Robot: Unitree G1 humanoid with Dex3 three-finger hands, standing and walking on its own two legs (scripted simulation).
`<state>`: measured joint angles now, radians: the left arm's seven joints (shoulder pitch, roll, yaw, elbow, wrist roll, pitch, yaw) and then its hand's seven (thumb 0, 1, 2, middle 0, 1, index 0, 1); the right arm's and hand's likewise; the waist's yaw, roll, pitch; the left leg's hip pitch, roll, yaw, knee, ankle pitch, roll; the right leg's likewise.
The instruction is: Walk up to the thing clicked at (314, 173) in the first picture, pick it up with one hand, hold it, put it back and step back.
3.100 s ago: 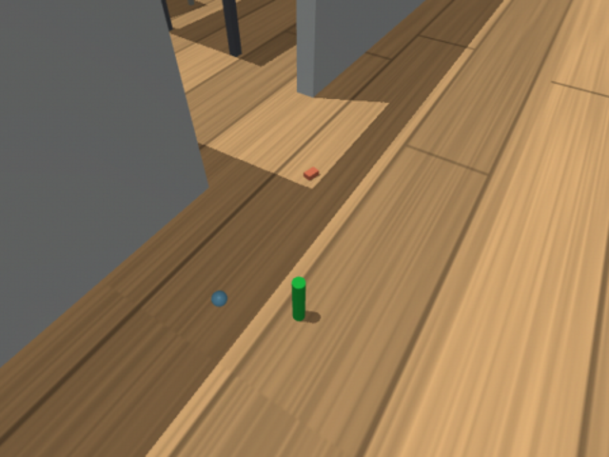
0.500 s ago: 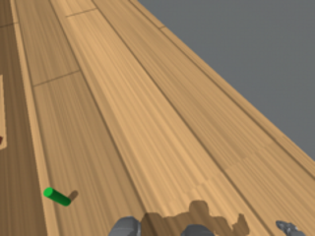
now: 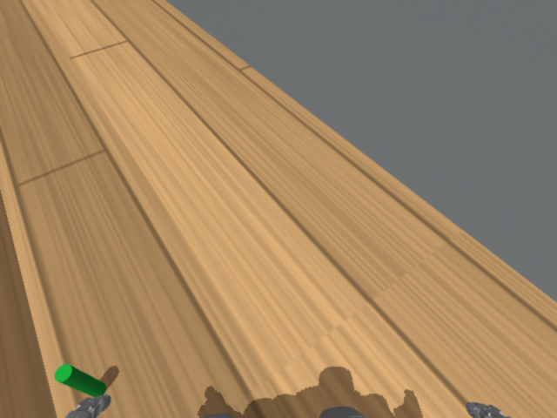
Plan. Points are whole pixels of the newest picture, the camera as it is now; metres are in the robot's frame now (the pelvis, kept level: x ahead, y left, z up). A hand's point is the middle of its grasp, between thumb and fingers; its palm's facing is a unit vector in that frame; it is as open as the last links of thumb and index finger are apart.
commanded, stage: walk up
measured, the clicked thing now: out of the picture +0.67 +1.28 -0.74
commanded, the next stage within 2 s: stand in 1.18 s
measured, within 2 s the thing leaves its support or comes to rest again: neither
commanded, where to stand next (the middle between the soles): +0.07 +0.01 m, yaw +0 degrees
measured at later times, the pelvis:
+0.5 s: pelvis +0.01 +0.01 +0.01, yaw -3 degrees
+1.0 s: pelvis +0.01 +0.01 +0.01, yaw -5 degrees
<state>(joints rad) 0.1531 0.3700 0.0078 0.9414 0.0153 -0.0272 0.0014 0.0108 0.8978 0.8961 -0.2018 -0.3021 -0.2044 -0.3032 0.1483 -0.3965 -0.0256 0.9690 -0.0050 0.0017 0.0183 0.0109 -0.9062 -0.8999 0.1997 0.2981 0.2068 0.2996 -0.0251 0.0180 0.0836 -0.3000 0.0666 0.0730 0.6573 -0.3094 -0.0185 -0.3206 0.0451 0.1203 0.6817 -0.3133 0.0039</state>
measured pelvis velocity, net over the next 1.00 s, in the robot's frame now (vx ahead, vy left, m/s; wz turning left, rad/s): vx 0.01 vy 0.01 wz -0.08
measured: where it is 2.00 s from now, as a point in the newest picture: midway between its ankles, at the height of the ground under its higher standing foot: outside the picture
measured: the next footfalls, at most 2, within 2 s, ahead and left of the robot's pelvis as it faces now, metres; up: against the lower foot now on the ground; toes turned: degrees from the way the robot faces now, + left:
none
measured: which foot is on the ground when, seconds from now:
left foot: down 0.00-1.00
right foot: down 0.00-1.00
